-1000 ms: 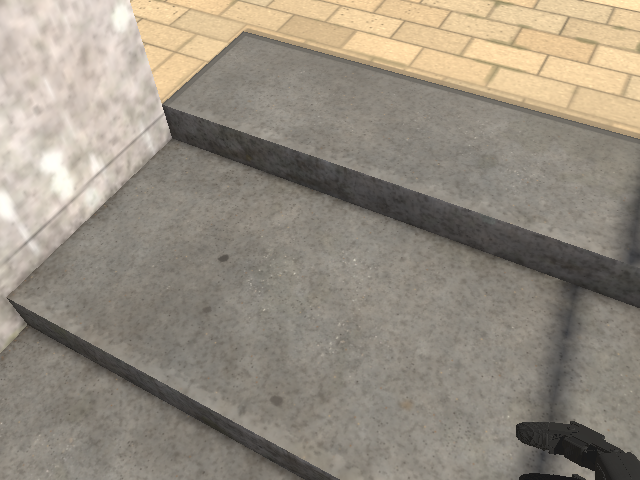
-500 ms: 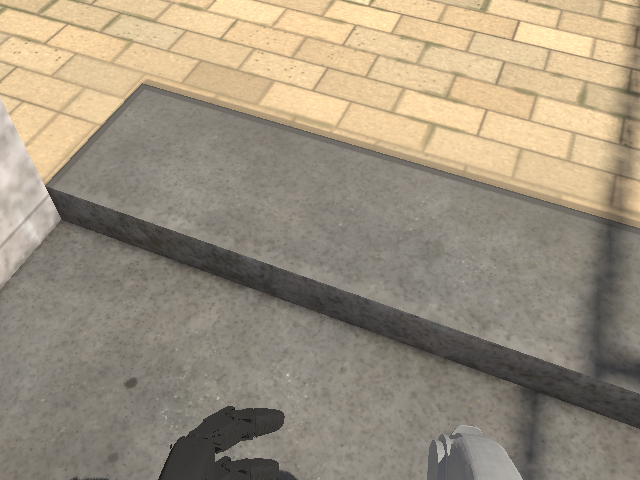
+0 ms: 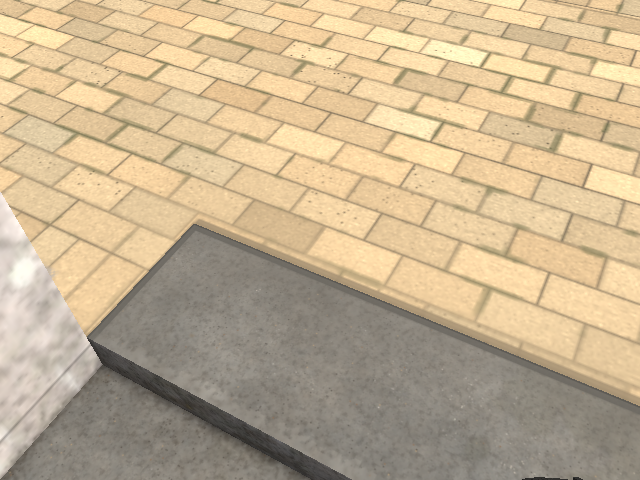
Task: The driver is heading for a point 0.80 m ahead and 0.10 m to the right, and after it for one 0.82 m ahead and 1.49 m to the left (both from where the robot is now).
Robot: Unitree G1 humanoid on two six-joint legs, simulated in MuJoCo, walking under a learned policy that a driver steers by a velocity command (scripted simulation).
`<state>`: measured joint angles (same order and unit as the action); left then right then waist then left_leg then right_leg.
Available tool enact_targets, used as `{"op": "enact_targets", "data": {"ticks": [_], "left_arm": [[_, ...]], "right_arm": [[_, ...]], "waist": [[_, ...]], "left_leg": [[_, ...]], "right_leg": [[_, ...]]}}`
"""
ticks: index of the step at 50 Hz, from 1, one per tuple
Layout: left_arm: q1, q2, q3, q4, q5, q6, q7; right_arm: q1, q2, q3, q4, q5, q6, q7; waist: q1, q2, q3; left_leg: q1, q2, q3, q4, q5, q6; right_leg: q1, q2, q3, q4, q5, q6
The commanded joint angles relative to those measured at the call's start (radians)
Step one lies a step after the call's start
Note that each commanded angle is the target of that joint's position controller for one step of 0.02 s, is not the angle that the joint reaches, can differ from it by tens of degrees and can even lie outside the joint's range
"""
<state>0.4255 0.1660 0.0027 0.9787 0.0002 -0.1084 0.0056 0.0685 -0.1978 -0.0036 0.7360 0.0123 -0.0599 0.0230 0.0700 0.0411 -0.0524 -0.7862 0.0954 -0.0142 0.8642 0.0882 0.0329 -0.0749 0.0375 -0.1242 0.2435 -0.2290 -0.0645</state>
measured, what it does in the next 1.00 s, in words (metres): climbs: left foot, then right foot 0.12 m higher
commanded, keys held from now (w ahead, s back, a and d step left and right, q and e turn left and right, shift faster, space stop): w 0.96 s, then w+q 0.04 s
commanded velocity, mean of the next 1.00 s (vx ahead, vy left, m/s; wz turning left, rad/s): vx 0.50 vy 0.00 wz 0.00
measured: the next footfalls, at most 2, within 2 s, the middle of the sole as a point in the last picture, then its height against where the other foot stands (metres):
left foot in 0.20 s outside the picture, level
right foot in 0.72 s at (418, 408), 0.12 m higher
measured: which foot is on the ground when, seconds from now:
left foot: up 0.00-0.18, down 0.20-0.74, up 0.76-1.00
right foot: down 0.00-0.22, up 0.24-0.70, down 0.72-1.00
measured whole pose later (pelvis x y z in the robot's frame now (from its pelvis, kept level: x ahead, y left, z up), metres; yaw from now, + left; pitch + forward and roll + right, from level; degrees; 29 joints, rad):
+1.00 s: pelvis +0.58 -0.02 +0.11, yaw +1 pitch +3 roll +0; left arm 0.40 0.18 0.02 0.99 0.02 -0.09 -0.04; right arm 0.13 -0.21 -0.01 0.74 0.01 -0.05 0.01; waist 0.01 0.04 -0.07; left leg -0.83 0.02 -0.12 1.41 -0.09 0.12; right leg -0.31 0.01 -0.15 0.50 -0.25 -0.07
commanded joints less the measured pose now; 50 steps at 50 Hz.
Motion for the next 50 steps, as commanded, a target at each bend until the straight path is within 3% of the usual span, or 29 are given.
{"op": "enact_targets", "data": {"ticks": [1,6,8,9,10,11,12,13,15,17,19,22,25,27,29,31,33,35,36,37,38,39,40,41,42,43,45,46,50], "left_arm": [[0.045,0.187,0.043,-0.031,-0.006,0.002,0.007],[0.021,0.202,0.056,-0.021,-0.008,0.019,0.006],[-0.028,0.234,0.067,-0.033,-0.012,0.021,0.010],[-0.050,0.235,0.067,-0.040,-0.011,0.023,0.012],[-0.079,0.222,0.061,-0.062,-0.005,0.021,0.013],[0.017,0.090,0.023,-0.091,0.014,0.001,-0.001],[0.038,0.110,0.025,-0.054,-0.005,-0.024,-0.016],[-0.065,0.182,0.050,-0.084,-0.042,-0.035,-0.022],[-0.200,0.165,0.047,-0.129,-0.032,-0.032,-0.014],[-0.161,0.121,0.047,-0.133,-0.023,-0.004,-0.014],[-0.144,0.077,0.037,-0.145,-0.029,0.019,-0.016],[-0.200,-0.006,0.011,-0.167,-0.038,0.050,-0.005],[-0.354,-0.051,-0.030,-0.275,-0.035,0.035,-0.013],[-0.475,-0.069,-0.062,-0.364,-0.010,0.014,-0.024],[-0.510,-0.033,-0.074,-0.420,0.016,0.004,-0.029],[-0.602,-0.017,-0.067,-0.458,0.010,0.000,-0.026],[-0.526,0.000,-0.052,-0.445,-0.003,0.000,-0.030],[-0.406,0.076,-0.008,-0.427,-0.023,0.001,-0.038],[-0.278,0.144,0.018,-0.394,-0.026,0.011,-0.045],[-0.097,0.243,0.049,-0.336,0.002,0.017,-0.051],[0.052,0.320,0.079,-0.253,0.024,0.035,-0.041],[0.060,0.244,0.064,-0.243,0.038,0.037,-0.022],[-0.065,0.172,0.045,-0.240,0.014,0.029,-0.028],[-0.126,0.094,0.026,-0.212,0.005,0.022,-0.040],[-0.158,0.025,0.011,-0.167,0.022,0.014,-0.048],[-0.181,-0.022,0.001,-0.137,0.042,0.002,-0.054],[-0.164,-0.015,0.003,-0.090,0.038,-0.007,-0.059],[-0.144,0.015,0.011,-0.070,0.021,-0.012,-0.059],[-0.131,0.094,0.030,-0.076,0.016,-0.009,-0.021]], "right_arm": [[-0.176,-0.049,-0.019,-0.092,0.014,-0.023,0.009],[-0.207,-0.069,-0.027,-0.108,0.014,-0.036,0.029],[-0.091,-0.109,-0.049,-0.081,0.001,-0.042,0.027],[0.068,-0.152,-0.074,-0.031,-0.002,-0.043,0.020],[0.272,-0.205,-0.097,0.023,-0.010,-0.037,0.003],[0.385,-0.326,-0.122,0.041,-0.038,-0.028,-0.010],[0.411,-0.255,-0.105,0.050,-0.031,-0.021,-0.014],[0.326,-0.194,-0.087,0.043,-0.024,-0.017,-0.016],[0.186,-0.106,-0.056,0.031,-0.014,-0.019,-0.010],[0.178,-0.068,-0.044,0.057,-0.028,-0.025,0.002],[0.200,-0.080,-0.044,0.086,-0.025,-0.026,0.006],[0.351,-0.057,-0.026,0.178,-0.036,-0.007,0.002],[0.427,-0.028,0.002,0.229,-0.034,0.017,-0.011],[0.438,-0.040,0.008,0.241,-0.038,0.033,-0.029],[0.407,-0.078,0.002,0.221,-0.023,0.037,-0.066],[0.444,-0.111,-0.013,0.241,0.012,0.024,-0.078],[0.446,-0.160,-0.023,0.248,0.014,0.020,-0.066],[0.467,-0.182,-0.024,0.275,-0.006,0.039,-0.053],[0.432,-0.172,-0.023,0.264,-0.017,0.039,-0.052],[0.448,-0.114,-0.015,0.218,-0.026,0.019,-0.048],[0.473,-0.010,-0.002,0.213,-0.024,-0.015,-0.022],[0.480,-0.019,-0.019,0.232,-0.021,-0.044,0.012],[0.359,-0.032,-0.029,0.177,0.008,-0.048,0.023],[0.227,-0.031,-0.023,0.105,0.009,-0.037,0.014],[0.157,-0.026,-0.024,0.062,0.003,-0.023,0.003],[0.187,-0.017,-0.023,0.043,0.007,-0.009,0.001],[0.254,0.012,-0.012,0.041,0.020,0.012,-0.007],[0.250,0.014,-0.005,0.030,0.018,0.010,-0.011],[0.144,-0.051,-0.014,-0.002,-0.009,0.013,-0.016]], "waist": [[0.023,-0.107,0.091],[0.002,-0.133,0.137],[-0.075,-0.166,0.058],[-0.151,-0.157,-0.027],[-0.234,-0.134,-0.145],[-0.186,0.155,-0.309],[-0.201,0.182,-0.436],[-0.192,0.119,-0.265],[-0.123,-0.011,-0.073],[-0.063,0.041,-0.019],[-0.032,0.043,0.018],[-0.056,0.073,0.074],[-0.071,-0.003,0.148],[-0.080,-0.014,0.151],[-0.063,-0.036,0.080],[-0.087,-0.003,0.043],[-0.039,0.082,-0.006],[0.055,0.225,-0.080],[0.114,0.246,-0.140],[0.126,0.018,-0.290],[0.106,-0.409,-0.408],[0.092,-0.314,-0.434],[0.041,-0.197,-0.227],[0.005,-0.097,-0.072],[-0.036,-0.032,0.007],[-0.094,-0.050,0.019],[-0.130,-0.121,0.039],[-0.138,-0.106,0.055],[-0.122,-0.071,0.040]], "left_leg": [[-0.048,-0.006,0.032,-0.180,-0.017,-0.012],[0.064,-0.044,0.065,-0.325,-0.143,0.047],[0.276,-0.105,0.102,-0.376,-0.175,0.087],[0.484,-0.137,0.119,-0.409,-0.124,0.115],[0.819,-0.040,0.016,-0.353,-0.072,0.154],[1.240,0.258,-0.424,-0.349,-0.051,0.309],[1.277,0.335,-0.735,-0.517,-0.180,0.376],[1.133,0.281,-0.574,-0.542,-0.241,0.310],[0.811,0.197,-0.322,-0.609,-0.194,0.243],[0.661,0.145,-0.241,-0.669,-0.184,0.227],[0.597,0.134,-0.182,-0.681,-0.131,0.230],[0.613,0.178,-0.191,-0.639,-0.193,0.239],[0.632,0.186,-0.191,-0.609,-0.325,0.189],[0.567,0.120,-0.116,-0.632,-0.360,0.148],[0.459,0.093,-0.064,-0.742,-0.263,0.153],[0.510,0.128,-0.050,-0.859,-0.071,0.169],[0.677,0.121,0.017,-0.747,0.474,0.157],[0.925,0.155,0.024,-0.515,1.146,0.118],[0.928,0.145,0.024,-0.343,1.218,0.100],[0.638,0.066,0.018,-0.022,0.963,0.079],[0.318,-0.192,-0.074,0.349,-0.255,0.015],[0.184,-0.233,-0.259,0.702,-0.401,0.011],[0.066,-0.190,-0.220,0.801,-0.402,0.026],[0.010,-0.121,-0.126,0.803,-0.372,0.059],[0.029,-0.074,-0.096,0.826,-0.333,0.087],[0.071,-0.045,-0.112,0.796,-0.291,0.112],[0.034,-0.065,-0.135,0.816,-0.267,0.140],[-0.010,-0.058,-0.145,0.744,-0.245,0.141],[-0.026,-0.059,-0.085,0.383,-0.095,0.049]], "right_leg": [[0.131,-0.283,0.172,-0.111,0.251,-0.125],[0.208,-0.308,0.146,-0.029,0.468,-0.109],[0.202,-0.288,0.123,0.118,0.805,-0.085],[0.152,-0.247,0.093,0.279,0.907,-0.066],[-0.075,-0.204,0.072,0.521,0.738,-0.034],[-0.503,-0.036,0.061,0.929,0.089,0.035],[-0.634,0.022,0.245,1.154,-0.324,0.034],[-0.733,-0.041,0.269,1.249,-0.272,0.024],[-0.729,-0.135,0.188,1.206,-0.108,0.022],[-0.685,-0.171,0.178,1.228,-0.053,0.024],[-0.773,-0.183,0.173,1.316,-0.056,0.035],[-1.114,-0.158,0.129,1.784,-0.171,0.061],[-1.398,-0.151,0.192,1.924,-0.154,0.044],[-1.375,-0.160,0.126,1.709,-0.066,0.054],[-1.107,-0.186,0.048,1.392,0.057,0.072],[-0.861,-0.182,-0.006,1.171,0.060,0.048],[-0.679,-0.102,-0.067,0.962,-0.046,0.007],[-0.569,0.012,-0.093,0.785,-0.154,-0.060],[-0.425,-0.002,0.010,0.705,-0.092,-0.105],[-0.063,-0.176,0.365,0.646,0.016,-0.202],[0.218,-0.364,0.918,0.199,-0.007,-0.327],[0.226,-0.421,1.110,0.079,-0.056,-0.305],[0.045,-0.412,0.945,0.105,-0.138,-0.246],[-0.141,-0.378,0.747,0.137,-0.178,-0.183],[-0.302,-0.339,0.582,0.140,-0.132,-0.148],[-0.383,-0.291,0.467,0.130,-0.131,-0.121],[-0.363,-0.261,0.356,0.053,-0.080,-0.115],[-0.341,-0.243,0.311,0.027,-0.052,-0.113],[-0.274,-0.206,0.129,-0.061,0.128,-0.110]]}}
Velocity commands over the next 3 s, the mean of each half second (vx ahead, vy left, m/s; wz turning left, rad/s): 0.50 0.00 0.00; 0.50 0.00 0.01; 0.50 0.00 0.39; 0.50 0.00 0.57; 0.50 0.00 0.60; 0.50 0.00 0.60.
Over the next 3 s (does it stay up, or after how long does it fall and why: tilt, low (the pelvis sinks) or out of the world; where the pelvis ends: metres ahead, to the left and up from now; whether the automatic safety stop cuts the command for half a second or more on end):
stays up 1.52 0.51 0.11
